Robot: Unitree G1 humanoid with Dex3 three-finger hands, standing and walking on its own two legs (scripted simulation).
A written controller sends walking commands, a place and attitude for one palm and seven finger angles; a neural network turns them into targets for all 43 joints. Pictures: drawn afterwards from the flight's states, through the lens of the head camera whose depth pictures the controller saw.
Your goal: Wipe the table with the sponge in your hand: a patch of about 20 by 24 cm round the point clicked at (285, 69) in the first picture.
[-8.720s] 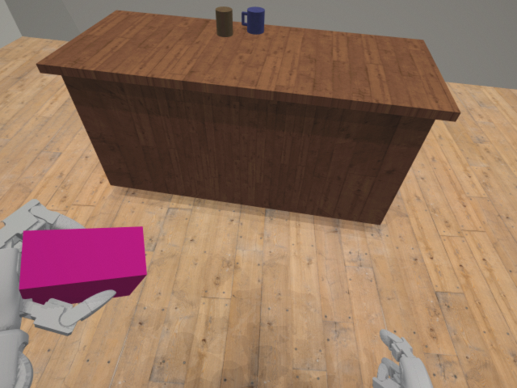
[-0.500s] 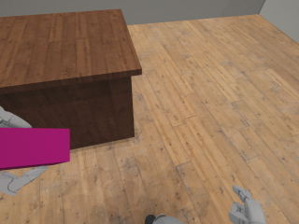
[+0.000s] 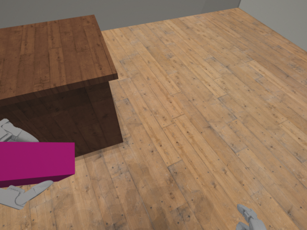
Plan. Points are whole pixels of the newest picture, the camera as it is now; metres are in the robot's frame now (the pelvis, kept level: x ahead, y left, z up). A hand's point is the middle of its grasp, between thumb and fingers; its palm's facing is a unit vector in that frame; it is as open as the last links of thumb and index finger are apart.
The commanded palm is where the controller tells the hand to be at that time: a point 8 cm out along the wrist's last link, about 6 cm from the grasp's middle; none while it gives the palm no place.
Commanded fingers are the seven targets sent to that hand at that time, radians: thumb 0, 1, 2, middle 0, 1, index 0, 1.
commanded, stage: take the last steps up to it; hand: left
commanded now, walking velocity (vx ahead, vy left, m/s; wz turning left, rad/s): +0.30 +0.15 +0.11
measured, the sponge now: (44, 164) +0.22 +0.21 +0.14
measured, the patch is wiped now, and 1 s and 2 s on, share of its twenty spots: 0.00 0.00 0.00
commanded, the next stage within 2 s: come to a stop and stand still in 1.00 s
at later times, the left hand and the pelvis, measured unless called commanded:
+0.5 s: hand (14, 138) +0.27 +0.28 +0.15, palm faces +0.38 -0.78 -0.50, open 10.1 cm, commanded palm +0.21 +0.32 +0.17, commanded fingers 0.00 0.10 1.30 -1.20 -1.60 -1.20 -1.60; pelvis +0.06 +0.04 +0.00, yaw +3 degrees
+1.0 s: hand (7, 92) +0.38 +0.34 +0.17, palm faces +0.37 -0.75 -0.55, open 10.1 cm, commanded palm +0.32 +0.39 +0.17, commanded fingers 0.00 0.10 1.30 -1.20 -1.60 -1.20 -1.60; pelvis +0.17 +0.11 -0.02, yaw +3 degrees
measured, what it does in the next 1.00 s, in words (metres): walks ahead: left foot, then left foot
